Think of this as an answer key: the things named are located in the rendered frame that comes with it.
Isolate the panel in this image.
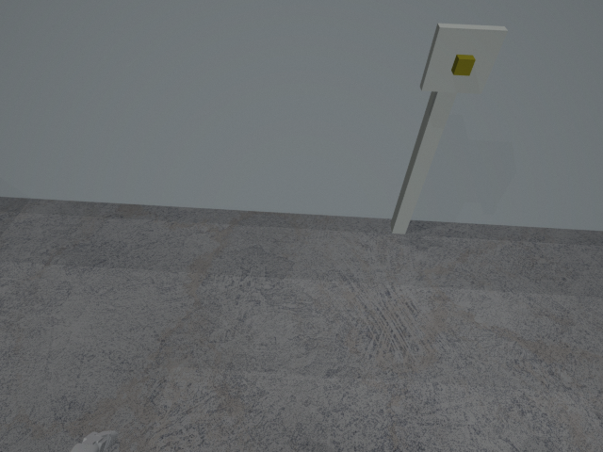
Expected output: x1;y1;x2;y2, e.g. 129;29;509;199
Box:
390;24;508;234

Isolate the button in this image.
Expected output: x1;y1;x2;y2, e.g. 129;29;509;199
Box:
451;55;476;75

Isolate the left robot hand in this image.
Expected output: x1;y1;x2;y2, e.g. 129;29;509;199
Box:
69;430;118;452

